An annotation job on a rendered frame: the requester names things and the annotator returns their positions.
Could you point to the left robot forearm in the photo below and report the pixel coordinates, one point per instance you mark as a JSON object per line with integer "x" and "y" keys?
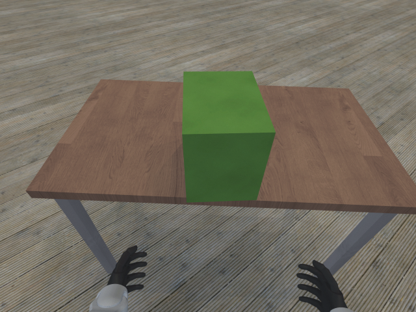
{"x": 112, "y": 298}

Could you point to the carton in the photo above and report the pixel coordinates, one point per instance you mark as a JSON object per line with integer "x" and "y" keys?
{"x": 227, "y": 136}

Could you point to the right robot hand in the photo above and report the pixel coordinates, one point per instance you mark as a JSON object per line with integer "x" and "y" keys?
{"x": 327, "y": 292}

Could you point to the table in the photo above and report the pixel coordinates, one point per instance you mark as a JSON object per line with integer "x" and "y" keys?
{"x": 126, "y": 145}

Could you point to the left robot hand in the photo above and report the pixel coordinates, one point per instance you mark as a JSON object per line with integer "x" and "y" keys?
{"x": 123, "y": 267}

